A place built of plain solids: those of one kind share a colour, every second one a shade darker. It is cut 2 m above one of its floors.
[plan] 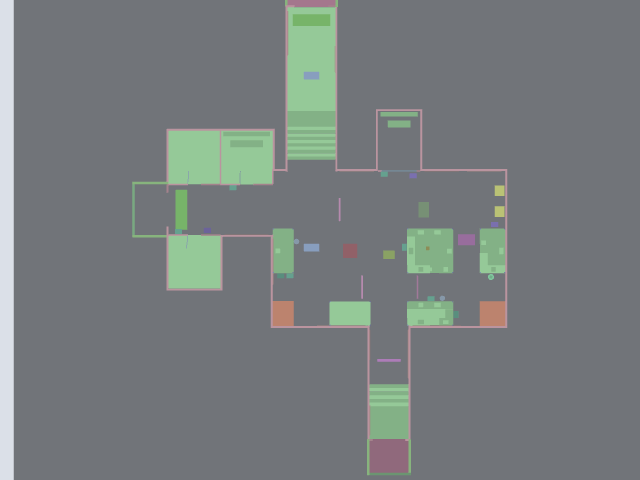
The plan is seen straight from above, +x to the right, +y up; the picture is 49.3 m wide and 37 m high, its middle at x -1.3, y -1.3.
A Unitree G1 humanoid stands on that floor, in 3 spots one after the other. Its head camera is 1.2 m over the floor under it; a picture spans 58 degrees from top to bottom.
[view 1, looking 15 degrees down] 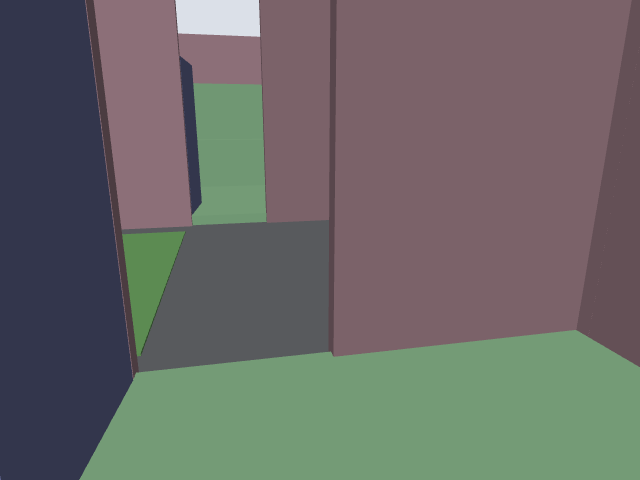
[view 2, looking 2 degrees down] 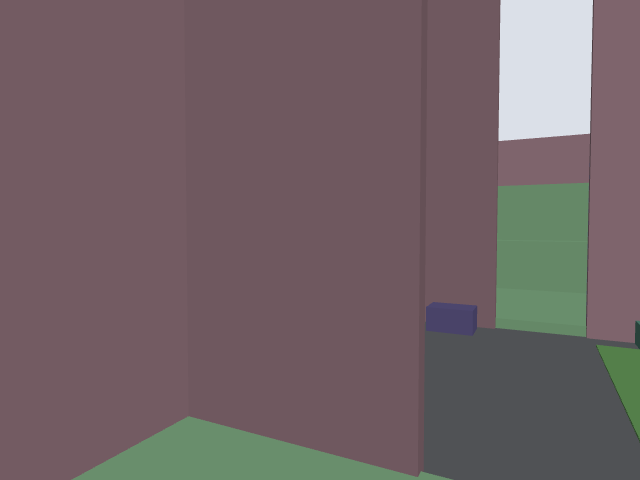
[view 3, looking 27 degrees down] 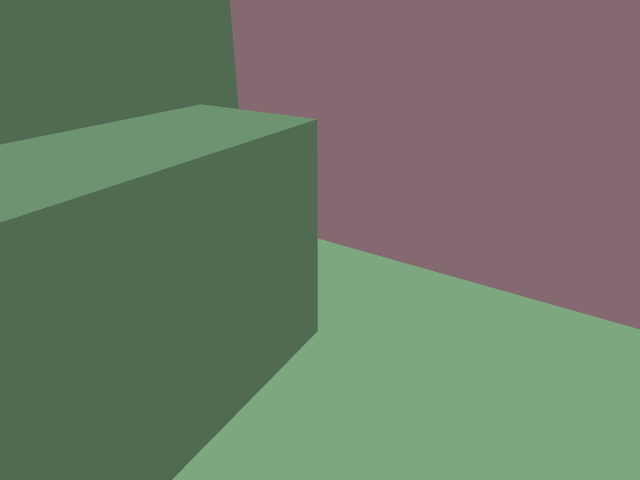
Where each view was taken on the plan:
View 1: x -10.97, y -2.98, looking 78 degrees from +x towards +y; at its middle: ground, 5.13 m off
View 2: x -10.97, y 5.05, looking -63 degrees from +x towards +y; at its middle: wall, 2.26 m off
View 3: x -6.95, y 5.05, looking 32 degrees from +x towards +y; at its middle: piece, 2.64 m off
